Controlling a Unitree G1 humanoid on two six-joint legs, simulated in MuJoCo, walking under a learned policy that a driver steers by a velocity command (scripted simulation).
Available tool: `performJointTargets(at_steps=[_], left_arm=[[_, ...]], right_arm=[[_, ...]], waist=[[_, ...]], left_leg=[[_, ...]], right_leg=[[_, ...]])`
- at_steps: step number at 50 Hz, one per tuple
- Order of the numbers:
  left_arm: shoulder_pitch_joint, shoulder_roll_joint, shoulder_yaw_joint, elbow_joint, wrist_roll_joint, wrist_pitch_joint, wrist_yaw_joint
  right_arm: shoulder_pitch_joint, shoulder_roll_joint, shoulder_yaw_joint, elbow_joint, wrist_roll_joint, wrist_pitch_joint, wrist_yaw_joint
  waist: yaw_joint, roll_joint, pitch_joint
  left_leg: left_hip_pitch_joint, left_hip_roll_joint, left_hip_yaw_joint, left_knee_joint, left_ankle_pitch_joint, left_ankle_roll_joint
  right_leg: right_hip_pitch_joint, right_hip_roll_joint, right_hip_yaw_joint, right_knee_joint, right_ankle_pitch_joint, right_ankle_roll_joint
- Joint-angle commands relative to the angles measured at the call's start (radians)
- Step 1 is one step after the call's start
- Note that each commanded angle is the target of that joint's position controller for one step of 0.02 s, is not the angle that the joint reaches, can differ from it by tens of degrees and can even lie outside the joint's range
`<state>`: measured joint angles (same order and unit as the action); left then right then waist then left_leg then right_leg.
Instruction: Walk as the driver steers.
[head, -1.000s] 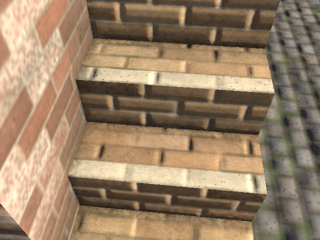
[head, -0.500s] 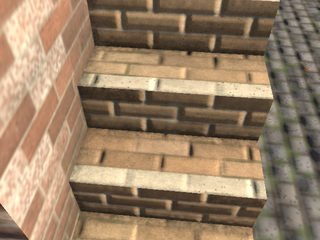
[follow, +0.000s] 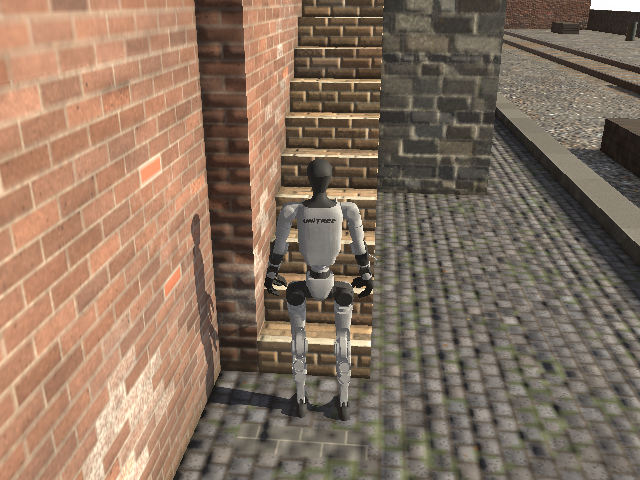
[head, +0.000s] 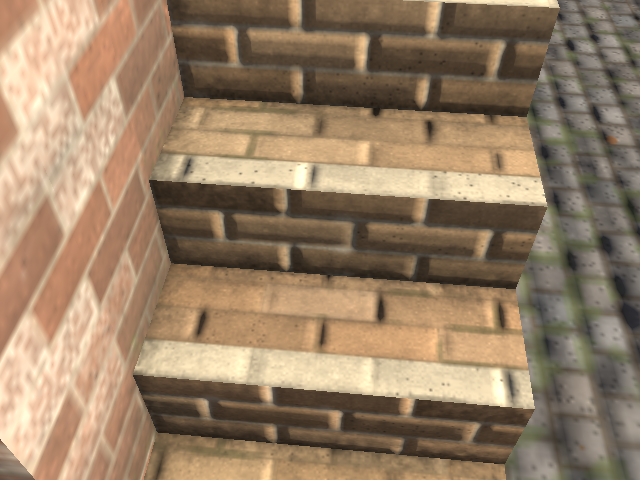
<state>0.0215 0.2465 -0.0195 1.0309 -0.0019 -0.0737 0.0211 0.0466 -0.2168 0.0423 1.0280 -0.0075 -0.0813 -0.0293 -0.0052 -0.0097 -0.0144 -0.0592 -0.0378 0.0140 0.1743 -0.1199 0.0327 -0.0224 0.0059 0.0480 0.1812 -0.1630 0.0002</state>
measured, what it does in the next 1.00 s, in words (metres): stands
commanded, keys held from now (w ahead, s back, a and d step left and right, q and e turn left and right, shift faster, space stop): w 1.00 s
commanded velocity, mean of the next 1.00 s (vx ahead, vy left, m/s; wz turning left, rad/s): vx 0.49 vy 0.00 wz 0.00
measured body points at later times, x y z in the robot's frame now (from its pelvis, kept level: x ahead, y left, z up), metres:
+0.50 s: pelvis +0.00 +0.00 +0.00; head +0.00 +0.00 +0.45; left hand +0.16 +0.25 -0.12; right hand +0.15 -0.25 -0.12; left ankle -0.02 +0.10 -0.75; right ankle -0.04 -0.12 -0.75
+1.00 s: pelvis -0.01 -0.01 +0.00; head +0.00 +0.00 +0.45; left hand +0.16 +0.25 -0.12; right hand +0.15 -0.25 -0.12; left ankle -0.02 +0.10 -0.75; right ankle -0.04 -0.12 -0.75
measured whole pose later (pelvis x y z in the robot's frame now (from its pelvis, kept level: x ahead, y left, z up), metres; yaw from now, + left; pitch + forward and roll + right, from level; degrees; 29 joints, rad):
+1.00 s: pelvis -0.01 -0.01 +0.00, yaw -1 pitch +0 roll +0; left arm -0.01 0.27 -0.03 1.03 0.00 -0.07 0.01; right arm 0.03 -0.24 0.06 1.01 -0.01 -0.08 -0.02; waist 0.00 -0.01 -0.01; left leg -0.06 -0.02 0.01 0.17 -0.11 0.02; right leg -0.02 0.02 0.06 0.17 -0.15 -0.01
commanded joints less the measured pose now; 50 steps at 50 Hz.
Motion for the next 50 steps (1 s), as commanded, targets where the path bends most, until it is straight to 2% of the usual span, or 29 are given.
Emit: performJointTargets(at_steps=[1,16,50], left_arm=[[-0.068,0.116,0.02,-0.059,0.0,-0.01,0.002],[-0.098,0.129,0.017,-0.069,0.001,-0.01,-0.003],[-0.111,0.141,0.01,-0.06,0.002,-0.011,-0.01]], right_arm=[[-0.06,-0.106,-0.015,-0.056,0.0,-0.01,-0.002],[-0.094,-0.118,-0.006,-0.07,0.0,-0.013,0.0],[-0.092,-0.136,0.001,-0.072,0.001,-0.013,0.007]], waist=[[0.001,0.013,-0.083],[0.003,0.011,-0.09],[0.001,0.01,-0.081]], left_leg=[[0.069,0.169,-0.112,0.019,0.303,-0.009],[0.063,0.172,-0.108,0.009,0.266,-0.015],[0.053,0.172,-0.108,-0.001,0.211,-0.021]], right_leg=[[-0.009,-0.137,0.085,0.006,0.268,-0.013],[0.002,-0.141,0.093,0.0,0.271,-0.014],[-0.007,-0.138,0.1,-0.009,0.236,-0.011]])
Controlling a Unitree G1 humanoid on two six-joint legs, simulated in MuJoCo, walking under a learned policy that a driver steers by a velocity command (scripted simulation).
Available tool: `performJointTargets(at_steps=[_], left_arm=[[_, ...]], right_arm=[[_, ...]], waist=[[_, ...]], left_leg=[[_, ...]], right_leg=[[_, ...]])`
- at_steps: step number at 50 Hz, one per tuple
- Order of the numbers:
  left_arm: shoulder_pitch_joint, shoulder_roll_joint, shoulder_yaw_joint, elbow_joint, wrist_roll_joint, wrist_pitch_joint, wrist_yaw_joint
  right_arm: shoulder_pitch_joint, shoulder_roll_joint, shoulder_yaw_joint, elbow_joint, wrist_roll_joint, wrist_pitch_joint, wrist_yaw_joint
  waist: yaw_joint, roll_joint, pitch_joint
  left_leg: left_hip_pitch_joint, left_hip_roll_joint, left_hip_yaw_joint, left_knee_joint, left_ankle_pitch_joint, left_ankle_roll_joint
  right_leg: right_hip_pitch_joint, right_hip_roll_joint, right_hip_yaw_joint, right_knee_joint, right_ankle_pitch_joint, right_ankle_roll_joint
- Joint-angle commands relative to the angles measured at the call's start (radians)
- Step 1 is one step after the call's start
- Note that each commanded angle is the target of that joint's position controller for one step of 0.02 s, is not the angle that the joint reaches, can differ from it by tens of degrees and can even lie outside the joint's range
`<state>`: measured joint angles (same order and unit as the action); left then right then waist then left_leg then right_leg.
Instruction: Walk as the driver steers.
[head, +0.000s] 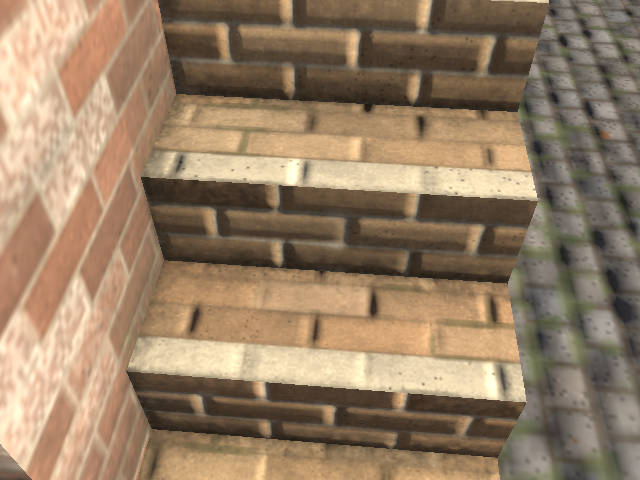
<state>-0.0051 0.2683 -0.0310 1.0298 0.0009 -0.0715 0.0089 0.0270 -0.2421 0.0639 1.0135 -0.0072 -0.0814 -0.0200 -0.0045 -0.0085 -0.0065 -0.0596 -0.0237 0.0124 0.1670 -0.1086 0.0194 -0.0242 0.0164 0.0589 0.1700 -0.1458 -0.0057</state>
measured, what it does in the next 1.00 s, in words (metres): stands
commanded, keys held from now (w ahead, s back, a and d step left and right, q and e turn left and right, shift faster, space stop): w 0.66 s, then no key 0.34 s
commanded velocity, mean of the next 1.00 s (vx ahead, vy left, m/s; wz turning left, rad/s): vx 0.42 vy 0.00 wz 0.00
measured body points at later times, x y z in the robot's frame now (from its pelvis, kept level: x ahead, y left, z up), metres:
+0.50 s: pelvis +0.00 +0.00 +0.00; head +0.00 +0.00 +0.45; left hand +0.17 +0.26 -0.12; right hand +0.15 -0.24 -0.12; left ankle -0.01 +0.11 -0.75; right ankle -0.04 -0.12 -0.75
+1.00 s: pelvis -0.01 +0.00 +0.00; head +0.00 +0.00 +0.45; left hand +0.12 +0.27 -0.13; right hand +0.10 -0.26 -0.14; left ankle -0.01 +0.11 -0.75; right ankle -0.04 -0.12 -0.75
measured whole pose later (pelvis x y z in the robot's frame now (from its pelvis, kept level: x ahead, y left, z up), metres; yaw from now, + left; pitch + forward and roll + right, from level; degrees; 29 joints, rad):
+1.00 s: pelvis -0.01 +0.00 +0.00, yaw +0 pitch -1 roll +0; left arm 0.05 0.29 -0.01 1.08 0.00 -0.06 0.01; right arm 0.09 -0.26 0.04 1.06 0.00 -0.06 -0.03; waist 0.00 -0.01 0.02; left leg -0.09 -0.02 0.01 0.23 -0.13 0.02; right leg -0.05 0.01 0.06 0.23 -0.17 0.00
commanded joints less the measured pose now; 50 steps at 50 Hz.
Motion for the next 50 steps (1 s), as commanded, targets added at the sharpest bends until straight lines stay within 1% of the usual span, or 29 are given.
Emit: performJointTargets(at_steps=[1,33,36,38,41,50], left_arm=[[-0.085,0.12,0.021,-0.059,0.0,-0.013,0.002],[-0.089,0.124,0.02,-0.058,-0.001,-0.013,0.002],[-0.061,0.133,0.024,-0.045,0.0,-0.012,0.002],[-0.042,0.136,0.027,-0.035,-0.001,-0.012,0.002],[-0.036,0.136,0.03,-0.025,0.0,-0.009,0.002],[0.002,0.139,0.039,0.004,0.002,0.002,0.004]], right_arm=[[-0.072,-0.11,-0.02,-0.057,0.001,-0.013,-0.002],[-0.073,-0.115,-0.021,-0.057,0.001,-0.013,0.0],[-0.044,-0.125,-0.025,-0.043,0.003,-0.012,-0.002],[-0.016,-0.131,-0.032,-0.026,0.005,-0.008,-0.004],[-0.007,-0.127,-0.036,-0.017,0.003,-0.002,-0.005],[0.038,-0.129,-0.047,0.01,0.003,0.01,-0.01]], waist=[[0.0,0.009,-0.089],[0.0,0.01,-0.088],[0.002,0.012,-0.083],[0.0,0.017,-0.079],[0.0,0.012,-0.058],[0.001,0.011,-0.049]], left_leg=[[0.053,0.157,-0.107,0.006,0.199,-0.008],[0.053,0.157,-0.107,0.004,0.194,-0.009],[0.057,0.16,-0.103,0.025,0.247,-0.006],[0.056,0.157,-0.102,0.034,0.236,-0.004],[0.042,0.155,-0.101,0.043,0.221,0.0],[0.022,0.151,-0.102,0.068,0.204,0.005]], right_leg=[[-0.005,-0.149,0.089,0.003,0.218,-0.005],[-0.011,-0.147,0.091,0.003,0.207,-0.001],[-0.013,-0.147,0.086,0.02,0.226,-0.001],[-0.018,-0.143,0.089,0.023,0.196,-0.003],[-0.032,-0.14,0.087,0.03,0.177,-0.004],[-0.042,-0.134,0.084,0.054,0.151,-0.007]])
